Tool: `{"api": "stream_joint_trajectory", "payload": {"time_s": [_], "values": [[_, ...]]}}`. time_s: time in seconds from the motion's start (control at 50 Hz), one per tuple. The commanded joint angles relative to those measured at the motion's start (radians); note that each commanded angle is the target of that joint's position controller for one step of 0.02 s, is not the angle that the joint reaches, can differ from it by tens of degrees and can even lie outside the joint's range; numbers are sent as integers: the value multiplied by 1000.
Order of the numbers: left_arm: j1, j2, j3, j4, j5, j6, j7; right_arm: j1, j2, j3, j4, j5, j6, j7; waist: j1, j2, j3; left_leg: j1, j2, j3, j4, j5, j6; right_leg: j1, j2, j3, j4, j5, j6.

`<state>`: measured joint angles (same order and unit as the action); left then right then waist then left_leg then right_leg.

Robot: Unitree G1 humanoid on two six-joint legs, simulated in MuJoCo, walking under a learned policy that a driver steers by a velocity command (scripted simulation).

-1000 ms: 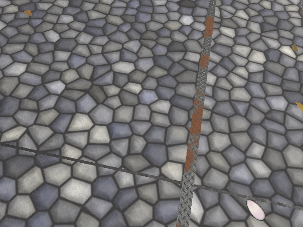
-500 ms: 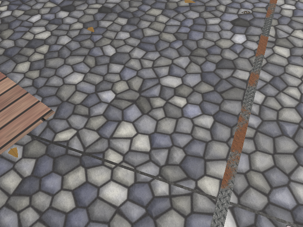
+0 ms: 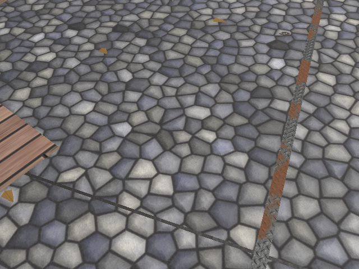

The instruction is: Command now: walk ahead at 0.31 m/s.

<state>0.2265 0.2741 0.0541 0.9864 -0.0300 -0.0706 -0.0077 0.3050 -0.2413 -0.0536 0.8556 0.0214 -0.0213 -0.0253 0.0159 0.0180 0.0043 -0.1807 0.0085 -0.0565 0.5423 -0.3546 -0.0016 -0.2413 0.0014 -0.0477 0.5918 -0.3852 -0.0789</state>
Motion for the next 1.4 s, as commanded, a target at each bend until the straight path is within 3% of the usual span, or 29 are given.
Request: {"api": "stream_joint_trajectory", "payload": {"time_s": [0.02,0.04,0.06,0.1,0.16,0.26,0.38,0.44,0.46,0.48,0.5,0.52,0.54,0.56,0.58,0.62,0.66,0.78,0.92,0.94,0.96,0.98,1.0,1.04,1.06,1.18,1.26,1.32,1.4], "values": [[242,143,41,52,17,-28,-6,-196,-54,-7,-123,-6,-29,3,123,-126,21,-387,1,-1,144,-98,42,333,-179,303,-268,-52,-61],[297,245,58,50,26,-38,-18,-222,-66,-12,-174,13,-46,-5,128,-331,40,-583,-75,31,387,-225,16,379,-382,732,-441,-193,-206],[225,190,38,28,36,-48,-17,-205,-113,-24,-163,34,-60,-5,87,-220,91,-660,-9,-53,547,-220,33,338,-419,773,-454,-251,-238],[136,132,20,-13,22,-53,-13,-153,-116,-27,-124,21,-77,10,41,-122,113,-700,65,-37,585,-15,64,334,-331,566,-445,-189,-161],[163,81,-2,-10,27,-42,-11,-193,-101,-32,-125,-4,-77,27,45,-113,83,-633,100,11,481,162,47,320,-242,341,-461,156,-101],[214,118,-3,-7,30,-20,16,-339,-33,-5,-174,-1,-71,46,76,-97,95,-536,66,84,191,334,-6,248,-188,163,-479,404,-93],[254,135,3,10,21,-1,23,-432,-64,-3,-213,3,-84,76,62,-130,124,-368,9,97,-21,416,33,252,-219,103,-403,646,-68],[184,156,13,-14,22,11,27,-176,-154,-43,-131,-13,-88,67,-95,-149,-53,-55,-51,111,-67,452,103,280,-184,73,-113,980,-5],[190,139,8,-27,30,11,27,-53,-195,-54,-94,-26,-86,54,-143,-108,-146,178,25,55,-52,657,136,153,-136,57,81,852,34],[302,45,-19,-39,57,4,22,30,-270,-60,-76,-59,-75,44,-94,145,-318,549,298,-235,56,1025,264,-159,-11,32,456,210,85],[426,5,-33,8,22,-6,13,52,-225,-42,-74,-51,-65,53,-77,252,-518,640,467,-534,-53,1011,402,-270,87,180,714,-328,106],[345,113,2,1,-7,-4,11,-25,-181,-35,-85,-29,-54,55,-83,128,-406,449,405,-419,-123,804,351,-286,21,220,769,-273,102],[227,118,7,-39,-18,7,19,-129,-138,-20,-96,-18,-52,51,-58,88,-230,288,353,-281,-165,684,299,-339,-26,151,737,-215,102],[178,98,8,-46,-6,22,32,-194,-99,-6,-93,-20,-58,52,-28,14,-141,126,306,-189,-217,630,264,-310,-64,137,676,-156,110],[186,82,14,-47,4,45,45,-242,-80,0,-88,-33,-66,52,8,34,-105,-5,272,-115,-255,578,237,-230,-95,142,611,-109,114],[218,55,18,-57,14,81,57,-289,-95,-7,-72,-59,-72,53,48,87,-74,-170,239,-25,-312,523,237,-115,-90,109,566,-56,123],[197,59,26,-92,18,95,65,-290,-122,-15,-60,-59,-71,37,52,96,-67,-188,253,9,-334,479,263,-137,-91,96,502,-33,129],[36,81,36,-200,21,109,45,-274,-180,-34,-43,-35,-28,-18,11,72,-57,-103,299,44,-372,220,259,-203,-119,68,320,79,123],[28,89,49,-249,20,105,5,-244,-203,-45,-33,1,26,-19,29,62,-71,1,295,127,-178,266,162,-44,-41,-34,-48,150,52],[62,128,63,-245,26,104,9,-189,-171,-40,-14,1,31,-16,31,5,-68,-43,245,171,-62,215,93,35,-40,17,-160,264,15],[89,239,91,-259,29,103,27,-184,-115,-26,-32,-30,31,-7,5,-238,-68,-246,130,274,232,-5,-6,160,-244,311,-234,595,-68],[69,308,97,-290,53,90,28,-271,-108,-25,-91,-46,21,-9,9,-371,-56,-490,-23,186,458,-321,-60,191,-408,570,-252,777,-266],[81,253,86,-296,64,67,20,-325,-151,-36,-97,-39,18,-8,46,-217,-112,-508,-11,49,595,-312,-49,200,-372,523,-254,762,-285],[-11,217,81,-313,35,45,25,-278,-160,-46,-65,-17,20,-16,-12,-114,-116,-525,20,2,604,-144,-30,208,-272,379,-228,690,-171],[-44,190,71,-323,16,49,31,-275,-174,-52,-59,-25,22,-22,-21,-115,-109,-518,27,-5,586,-96,-35,193,-261,359,-228,682,-148],[-13,193,70,-345,19,68,53,-296,-130,-41,-67,-15,16,-16,-9,-135,-119,-441,-14,-12,398,16,-69,193,-212,361,-229,623,-151],[-4,181,63,-343,18,69,52,-315,-133,-35,-64,-7,2,14,27,-193,-76,-335,-4,21,198,53,-62,91,-190,408,-333,-14,-150],[16,180,57,-328,26,59,40,-307,-145,-35,-62,-3,-32,36,37,-195,-42,-246,-9,47,93,22,-29,44,-194,439,-340,-102,-149],[-6,139,34,-323,24,51,31,-171,-137,-36,0,-3,-77,49,-42,-141,-29,16,-9,70,-128,117,42,-69,-130,435,-250,-155,-99]]}}
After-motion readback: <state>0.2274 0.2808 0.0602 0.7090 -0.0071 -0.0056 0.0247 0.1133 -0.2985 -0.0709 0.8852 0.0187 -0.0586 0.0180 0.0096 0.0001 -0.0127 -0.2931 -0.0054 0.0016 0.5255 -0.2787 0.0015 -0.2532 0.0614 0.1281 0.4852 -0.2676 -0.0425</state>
